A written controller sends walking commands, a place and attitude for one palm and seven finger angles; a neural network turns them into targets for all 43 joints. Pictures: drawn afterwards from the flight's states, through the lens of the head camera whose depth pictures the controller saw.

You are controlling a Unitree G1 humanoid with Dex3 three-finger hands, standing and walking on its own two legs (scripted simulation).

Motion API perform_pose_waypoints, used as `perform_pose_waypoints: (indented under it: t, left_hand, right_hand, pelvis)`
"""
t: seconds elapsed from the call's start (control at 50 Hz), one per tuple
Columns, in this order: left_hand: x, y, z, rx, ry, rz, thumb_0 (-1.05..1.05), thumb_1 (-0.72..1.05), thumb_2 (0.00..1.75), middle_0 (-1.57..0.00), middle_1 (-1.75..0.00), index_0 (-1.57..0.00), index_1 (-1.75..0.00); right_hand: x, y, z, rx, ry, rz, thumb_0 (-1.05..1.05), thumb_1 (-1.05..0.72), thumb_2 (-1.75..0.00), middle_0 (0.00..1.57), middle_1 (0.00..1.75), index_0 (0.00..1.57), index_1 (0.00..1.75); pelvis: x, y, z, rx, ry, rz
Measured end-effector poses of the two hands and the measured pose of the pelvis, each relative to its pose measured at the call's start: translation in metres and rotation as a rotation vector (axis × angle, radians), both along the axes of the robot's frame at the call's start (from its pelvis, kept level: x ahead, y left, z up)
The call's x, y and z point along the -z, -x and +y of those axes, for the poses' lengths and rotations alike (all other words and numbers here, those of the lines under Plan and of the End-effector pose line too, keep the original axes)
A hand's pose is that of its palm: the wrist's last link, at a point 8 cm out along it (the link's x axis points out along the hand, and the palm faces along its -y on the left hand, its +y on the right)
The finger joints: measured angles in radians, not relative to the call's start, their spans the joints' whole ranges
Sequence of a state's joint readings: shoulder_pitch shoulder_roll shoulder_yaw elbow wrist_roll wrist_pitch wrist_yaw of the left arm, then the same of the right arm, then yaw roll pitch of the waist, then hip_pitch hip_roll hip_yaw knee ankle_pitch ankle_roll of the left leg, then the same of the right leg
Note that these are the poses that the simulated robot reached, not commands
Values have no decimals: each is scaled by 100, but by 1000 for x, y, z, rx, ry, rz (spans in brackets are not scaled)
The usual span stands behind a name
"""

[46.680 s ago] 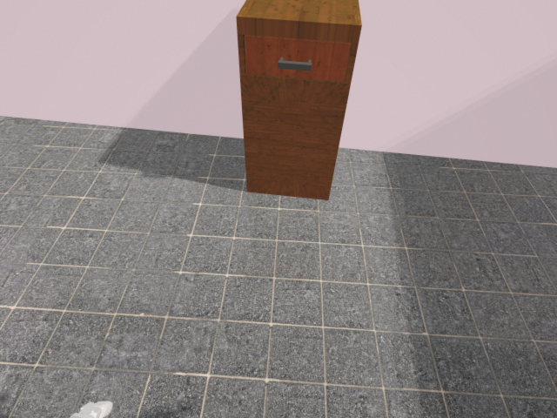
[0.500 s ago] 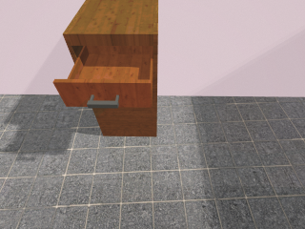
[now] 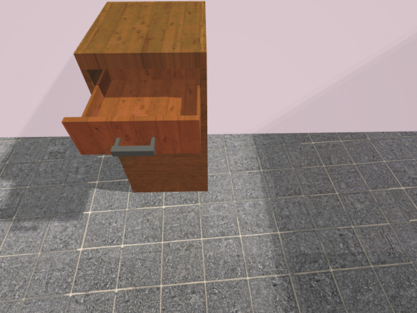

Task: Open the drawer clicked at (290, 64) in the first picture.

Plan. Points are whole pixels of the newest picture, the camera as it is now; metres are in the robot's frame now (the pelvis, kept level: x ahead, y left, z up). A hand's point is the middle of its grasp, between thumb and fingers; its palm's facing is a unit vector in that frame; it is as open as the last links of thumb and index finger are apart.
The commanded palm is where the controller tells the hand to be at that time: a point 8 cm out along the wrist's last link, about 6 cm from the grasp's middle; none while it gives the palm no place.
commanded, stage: look to check the result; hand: left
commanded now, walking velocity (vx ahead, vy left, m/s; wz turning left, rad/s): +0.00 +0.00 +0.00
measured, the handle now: (134, 145) +0.55 +0.24 -0.07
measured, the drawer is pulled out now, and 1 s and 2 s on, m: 0.26 0.26 0.26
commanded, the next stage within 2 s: stand and wait in 0.54 s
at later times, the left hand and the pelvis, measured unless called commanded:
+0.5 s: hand out of the picture +0.08 +0.23 -0.16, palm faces -0.01 -0.94 -0.33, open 7.4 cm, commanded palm none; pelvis +0.02 +0.00 +0.00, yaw +0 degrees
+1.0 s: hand out of the picture +0.11 +0.23 -0.15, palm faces -0.03 -0.94 -0.33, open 7.4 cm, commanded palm none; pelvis +0.02 -0.01 +0.00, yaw +0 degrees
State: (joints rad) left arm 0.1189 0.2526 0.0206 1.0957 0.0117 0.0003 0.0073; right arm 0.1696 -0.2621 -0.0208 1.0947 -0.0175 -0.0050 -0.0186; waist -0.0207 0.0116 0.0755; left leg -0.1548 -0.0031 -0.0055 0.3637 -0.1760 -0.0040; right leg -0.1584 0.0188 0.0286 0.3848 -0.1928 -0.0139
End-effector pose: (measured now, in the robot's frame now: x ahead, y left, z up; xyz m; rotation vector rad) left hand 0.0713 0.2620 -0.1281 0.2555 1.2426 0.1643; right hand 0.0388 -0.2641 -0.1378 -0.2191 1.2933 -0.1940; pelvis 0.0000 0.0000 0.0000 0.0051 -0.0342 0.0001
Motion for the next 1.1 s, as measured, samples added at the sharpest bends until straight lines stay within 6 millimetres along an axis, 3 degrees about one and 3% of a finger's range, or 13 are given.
perform_pose_waypoints:
  t: [0.34,0.6,0.82,1.1]
  left_hand:
    - [-5,4,15,-19,-41,51,0,90,90,-20,-30,-20,-30]
    - [-9,-13,15,-9,-51,19,0,90,90,-20,-30,-20,-30]
    - [-10,-27,13,6,-50,-9,0,90,90,-20,-30,-20,-30]
    - [-10,-31,16,13,-54,6,0,90,90,-20,-30,-20,-30]
  right_hand:
    - [-3,-24,-10,-22,14,-2,0,-90,-90,20,30,20,30]
    - [-7,-41,-19,-29,28,-31,0,-90,-90,20,30,20,30]
    - [-10,-44,-28,-27,44,-33,0,-90,-90,20,30,20,30]
    - [-12,-44,-33,-24,56,-15,0,-90,-90,20,30,20,30]
  pelvis:
    - [-2,-11,-2,0,0,6]
    - [-3,-18,-5,-1,0,3]
    - [-3,-21,-8,-2,1,3]
    - [-3,-25,-9,1,2,8]
